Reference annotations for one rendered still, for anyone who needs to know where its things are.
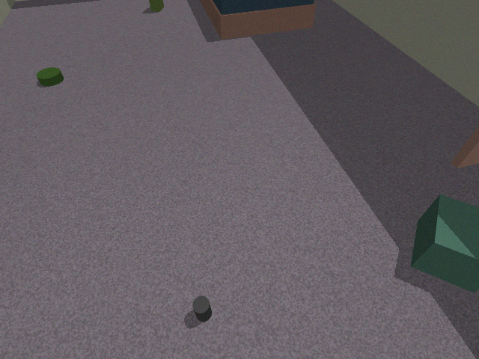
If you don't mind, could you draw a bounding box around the bed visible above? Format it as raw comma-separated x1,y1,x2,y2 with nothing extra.
199,0,316,40

